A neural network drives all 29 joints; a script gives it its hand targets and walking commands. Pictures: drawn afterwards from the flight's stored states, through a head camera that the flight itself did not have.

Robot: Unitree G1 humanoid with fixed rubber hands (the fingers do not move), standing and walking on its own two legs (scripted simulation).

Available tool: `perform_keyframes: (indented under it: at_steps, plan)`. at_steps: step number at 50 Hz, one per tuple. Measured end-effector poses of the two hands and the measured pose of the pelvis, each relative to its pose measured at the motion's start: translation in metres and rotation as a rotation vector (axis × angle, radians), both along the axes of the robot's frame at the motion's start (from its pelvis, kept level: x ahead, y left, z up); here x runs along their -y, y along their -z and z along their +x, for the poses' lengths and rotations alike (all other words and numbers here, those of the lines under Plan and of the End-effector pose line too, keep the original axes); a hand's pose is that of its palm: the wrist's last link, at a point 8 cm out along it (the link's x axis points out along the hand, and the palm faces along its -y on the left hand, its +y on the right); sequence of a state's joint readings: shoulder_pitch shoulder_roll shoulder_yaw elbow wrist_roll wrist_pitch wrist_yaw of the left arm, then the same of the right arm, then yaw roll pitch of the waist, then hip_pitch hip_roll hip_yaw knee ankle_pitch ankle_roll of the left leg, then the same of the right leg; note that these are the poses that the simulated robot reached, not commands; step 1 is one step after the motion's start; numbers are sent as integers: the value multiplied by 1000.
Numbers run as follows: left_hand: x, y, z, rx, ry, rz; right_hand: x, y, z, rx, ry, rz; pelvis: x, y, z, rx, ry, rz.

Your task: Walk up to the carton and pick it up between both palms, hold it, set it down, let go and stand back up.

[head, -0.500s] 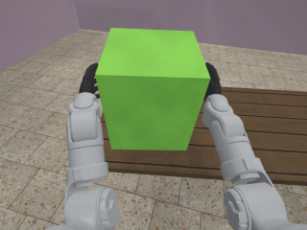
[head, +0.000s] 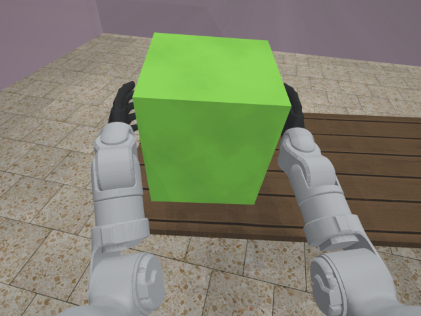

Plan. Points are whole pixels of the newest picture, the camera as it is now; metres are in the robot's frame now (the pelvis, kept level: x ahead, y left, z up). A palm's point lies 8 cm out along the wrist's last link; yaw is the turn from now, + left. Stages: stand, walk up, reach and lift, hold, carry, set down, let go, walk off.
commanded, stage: hold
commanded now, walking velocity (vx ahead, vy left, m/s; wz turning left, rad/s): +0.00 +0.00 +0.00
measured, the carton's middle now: (207, 124) +0.41 +0.00 +0.19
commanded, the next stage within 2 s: none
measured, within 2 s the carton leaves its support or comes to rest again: neither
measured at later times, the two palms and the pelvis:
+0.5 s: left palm (118, 127) +0.36 +0.16 +0.22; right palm (288, 130) +0.36 -0.14 +0.20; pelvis +0.00 +0.00 +0.00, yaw +0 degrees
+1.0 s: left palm (112, 132) +0.35 +0.17 +0.22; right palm (286, 127) +0.36 -0.13 +0.21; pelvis -0.01 +0.00 +0.00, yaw +1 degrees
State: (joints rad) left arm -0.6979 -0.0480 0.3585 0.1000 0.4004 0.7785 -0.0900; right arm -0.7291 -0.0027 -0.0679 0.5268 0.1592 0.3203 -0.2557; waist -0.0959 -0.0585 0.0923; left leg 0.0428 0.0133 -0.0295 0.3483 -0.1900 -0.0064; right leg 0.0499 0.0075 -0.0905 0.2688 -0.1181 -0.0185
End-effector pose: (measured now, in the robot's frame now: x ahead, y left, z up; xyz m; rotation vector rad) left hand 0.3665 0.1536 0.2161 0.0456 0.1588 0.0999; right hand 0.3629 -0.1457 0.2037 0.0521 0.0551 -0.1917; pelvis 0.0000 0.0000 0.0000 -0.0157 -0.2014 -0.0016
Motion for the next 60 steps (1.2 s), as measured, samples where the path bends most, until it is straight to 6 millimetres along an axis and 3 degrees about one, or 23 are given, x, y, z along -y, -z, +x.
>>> perform_keyframes:
  at_steps: [27, 33, 40, 60]
  plan:
    - [-5, 0, -2, -4, -3, 4, -5, 2, -2, -4, -1, 6, -1, 0, -4, 2, -6, 1]
    - [-5, 0, -11, 26, -8, 1, -5, -7, -7, 32, -11, 1, 0, 0, -2, 5, -4, -2]
    - [-10, 4, -17, 2, -26, -11, -10, -5, -8, 12, -25, 5, 1, 0, -4, 12, -6, 1]
    - [-8, 3, -11, 2, -15, 1, -7, -4, -5, 14, -16, 9, -1, 0, -2, 1, -12, 1]
